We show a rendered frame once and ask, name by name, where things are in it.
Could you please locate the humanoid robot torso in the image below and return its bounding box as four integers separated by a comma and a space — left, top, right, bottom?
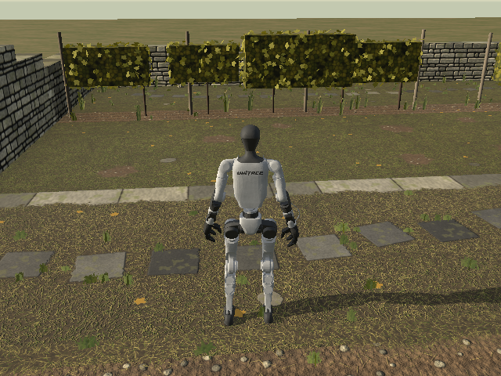
232, 155, 269, 235

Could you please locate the left robot upper arm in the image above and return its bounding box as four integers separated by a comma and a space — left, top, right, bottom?
213, 158, 234, 202

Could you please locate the right robot forearm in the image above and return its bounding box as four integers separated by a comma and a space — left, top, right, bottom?
280, 191, 297, 228

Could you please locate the left robot forearm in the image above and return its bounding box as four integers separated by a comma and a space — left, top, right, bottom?
206, 190, 222, 225

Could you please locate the robot right hand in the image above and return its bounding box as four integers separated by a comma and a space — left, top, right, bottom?
281, 225, 299, 247

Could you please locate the robot left hand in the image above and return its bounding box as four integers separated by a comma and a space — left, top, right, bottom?
204, 222, 222, 242

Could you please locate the left robot thigh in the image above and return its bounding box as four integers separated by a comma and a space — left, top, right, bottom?
224, 219, 240, 274

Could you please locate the right robot upper arm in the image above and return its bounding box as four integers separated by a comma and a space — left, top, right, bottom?
267, 159, 288, 203

